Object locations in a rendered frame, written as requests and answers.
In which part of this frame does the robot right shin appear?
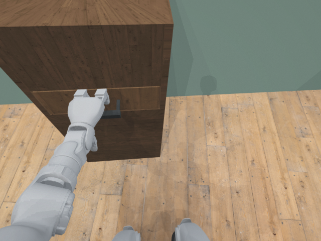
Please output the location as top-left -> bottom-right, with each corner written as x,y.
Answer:
180,218 -> 191,225

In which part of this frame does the handle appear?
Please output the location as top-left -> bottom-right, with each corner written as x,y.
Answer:
100,99 -> 121,119

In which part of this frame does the right robot thigh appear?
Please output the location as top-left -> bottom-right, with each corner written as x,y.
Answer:
175,222 -> 210,241

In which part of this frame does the robot left upper arm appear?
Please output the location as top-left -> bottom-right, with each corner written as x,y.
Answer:
0,182 -> 75,241

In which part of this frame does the cabinet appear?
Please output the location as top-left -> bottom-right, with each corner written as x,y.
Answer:
0,0 -> 174,162

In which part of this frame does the drawer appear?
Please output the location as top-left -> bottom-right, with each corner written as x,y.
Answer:
33,86 -> 159,114

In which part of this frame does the robot left hand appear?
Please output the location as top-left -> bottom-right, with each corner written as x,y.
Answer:
68,89 -> 110,152

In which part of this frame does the robot left forearm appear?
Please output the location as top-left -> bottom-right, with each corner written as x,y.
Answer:
11,123 -> 95,225

